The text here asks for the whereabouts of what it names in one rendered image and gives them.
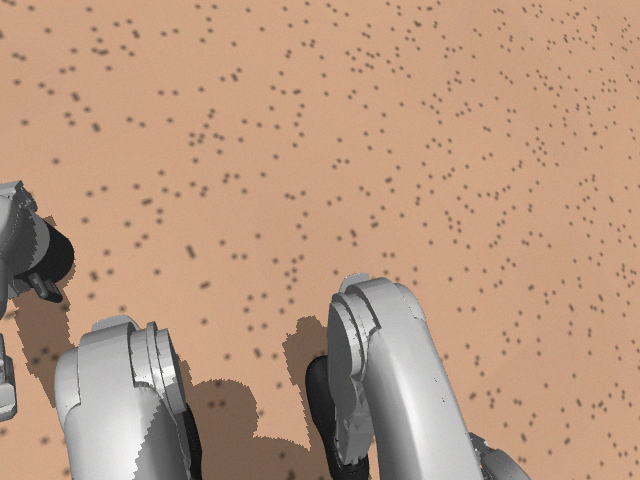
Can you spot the left robot arm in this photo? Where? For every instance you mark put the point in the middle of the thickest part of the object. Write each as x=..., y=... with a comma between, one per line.
x=8, y=398

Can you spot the right robot foot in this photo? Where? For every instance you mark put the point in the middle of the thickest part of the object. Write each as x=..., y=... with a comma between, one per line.
x=322, y=410

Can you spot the left robot hand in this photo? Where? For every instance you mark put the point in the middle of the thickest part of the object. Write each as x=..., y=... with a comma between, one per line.
x=13, y=197

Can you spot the left robot foot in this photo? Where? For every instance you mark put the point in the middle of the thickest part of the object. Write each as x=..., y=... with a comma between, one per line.
x=194, y=444

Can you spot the mug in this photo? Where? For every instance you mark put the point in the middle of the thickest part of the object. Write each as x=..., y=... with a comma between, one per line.
x=41, y=256

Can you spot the right robot hand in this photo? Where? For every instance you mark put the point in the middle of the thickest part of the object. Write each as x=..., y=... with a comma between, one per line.
x=496, y=464

